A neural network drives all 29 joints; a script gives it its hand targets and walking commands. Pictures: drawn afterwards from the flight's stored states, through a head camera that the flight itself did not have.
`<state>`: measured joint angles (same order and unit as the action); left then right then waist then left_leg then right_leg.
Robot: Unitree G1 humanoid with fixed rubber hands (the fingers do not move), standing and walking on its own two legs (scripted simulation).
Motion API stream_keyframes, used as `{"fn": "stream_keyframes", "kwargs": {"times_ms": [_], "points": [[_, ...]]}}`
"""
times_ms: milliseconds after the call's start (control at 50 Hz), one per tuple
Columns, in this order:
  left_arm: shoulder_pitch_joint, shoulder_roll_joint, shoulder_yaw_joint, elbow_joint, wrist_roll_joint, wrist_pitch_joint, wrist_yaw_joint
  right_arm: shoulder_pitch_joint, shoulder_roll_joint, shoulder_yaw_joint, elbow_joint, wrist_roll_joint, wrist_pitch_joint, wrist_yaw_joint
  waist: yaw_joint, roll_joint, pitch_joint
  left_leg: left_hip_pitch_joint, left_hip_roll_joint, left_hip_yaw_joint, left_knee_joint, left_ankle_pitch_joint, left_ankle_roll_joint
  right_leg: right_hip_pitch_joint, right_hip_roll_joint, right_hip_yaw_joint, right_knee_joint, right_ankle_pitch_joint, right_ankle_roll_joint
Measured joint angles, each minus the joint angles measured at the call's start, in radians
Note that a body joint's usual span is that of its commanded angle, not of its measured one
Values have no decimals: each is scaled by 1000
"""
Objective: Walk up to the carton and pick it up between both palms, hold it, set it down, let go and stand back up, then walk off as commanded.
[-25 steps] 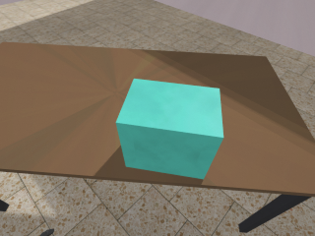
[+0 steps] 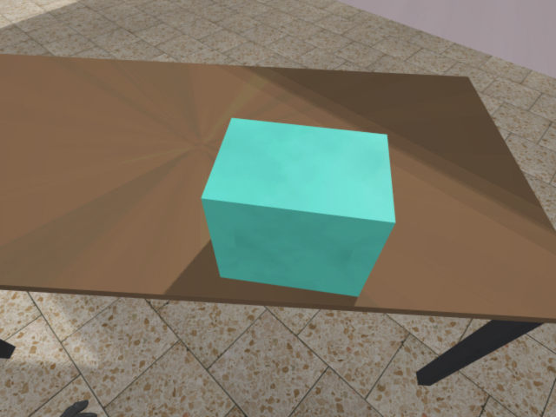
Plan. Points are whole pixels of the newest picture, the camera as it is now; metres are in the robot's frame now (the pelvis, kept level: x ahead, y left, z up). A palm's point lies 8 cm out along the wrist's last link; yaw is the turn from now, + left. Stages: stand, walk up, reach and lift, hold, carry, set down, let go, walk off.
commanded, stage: walk off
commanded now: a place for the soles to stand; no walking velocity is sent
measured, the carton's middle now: (297, 211) +0.42 -0.02 +0.03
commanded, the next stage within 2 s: none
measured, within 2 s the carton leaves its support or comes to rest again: neither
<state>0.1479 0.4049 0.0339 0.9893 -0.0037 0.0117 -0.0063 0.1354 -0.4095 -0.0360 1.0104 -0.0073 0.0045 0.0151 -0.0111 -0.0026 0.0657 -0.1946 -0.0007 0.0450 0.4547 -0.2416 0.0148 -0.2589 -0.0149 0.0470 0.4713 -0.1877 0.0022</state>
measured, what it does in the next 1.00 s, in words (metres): walks backwards: left foot, then right foot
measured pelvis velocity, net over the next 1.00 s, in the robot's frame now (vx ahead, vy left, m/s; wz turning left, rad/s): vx -0.24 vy -0.03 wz -0.07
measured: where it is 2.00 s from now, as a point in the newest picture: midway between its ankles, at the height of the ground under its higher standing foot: outside the picture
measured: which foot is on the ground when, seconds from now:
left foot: down 0.00-0.20, up 0.22-0.54, down 0.56-0.88, up 0.90-1.00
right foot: down 0.00-0.56, up 0.58-0.84, down 0.86-1.00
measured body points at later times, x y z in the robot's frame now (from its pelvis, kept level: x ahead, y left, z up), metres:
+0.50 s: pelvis -0.10 -0.01 -0.02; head -0.04 -0.03 +0.43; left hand +0.02 +0.31 -0.10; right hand +0.01 -0.35 -0.13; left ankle -0.14 +0.12 -0.70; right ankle -0.02 -0.13 -0.74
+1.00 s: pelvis -0.24 -0.03 -0.02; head -0.17 -0.04 +0.42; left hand -0.12 +0.29 -0.12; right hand -0.16 -0.38 -0.13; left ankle -0.23 +0.11 -0.67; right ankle -0.22 -0.15 -0.74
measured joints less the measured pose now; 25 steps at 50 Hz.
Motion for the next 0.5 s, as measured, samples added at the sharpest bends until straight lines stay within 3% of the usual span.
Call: {"fn": "stream_keyframes", "kwargs": {"times_ms": [80,140,200,220,260,340,420,500], "points": [[-7,33,25,-83,2,24,2,4,-14,-18,-79,-10,24,-7,-12,-11,47,-76,-1,-3,124,-41,-2,-118,14,11,249,-77,-62],[2,44,35,-109,2,43,1,9,-23,-28,-122,-19,42,-17,-11,2,61,-113,19,-7,185,-60,-12,-146,56,9,416,-236,-64],[42,45,29,-146,16,34,-2,9,-42,-35,-167,-13,50,-24,-1,14,58,-168,25,0,254,-76,-20,-72,46,16,252,-156,-49],[46,38,28,-150,26,24,0,-2,-51,-38,-173,-7,53,-24,3,26,72,-193,19,-27,311,-143,-14,-81,54,18,256,-150,-36],[46,20,16,-154,34,20,6,-18,-57,-42,-183,-5,65,-32,13,40,102,-244,-44,-118,492,-281,-11,-96,59,25,278,-160,-26],[41,-9,4,-175,35,34,21,-7,-52,-38,-195,6,61,-37,36,38,112,-280,-147,-191,726,-299,-17,-100,42,47,220,-108,-21],[28,-7,-2,-227,33,38,24,19,-51,-32,-196,12,56,-31,39,21,111,-235,-148,-175,692,-285,-30,-111,20,44,179,-59,-16],[7,15,-2,-253,32,42,19,34,-55,-34,-188,11,51,-20,31,-2,100,-138,-103,-144,440,-251,-13,-150,3,36,169,-21,-1]]}}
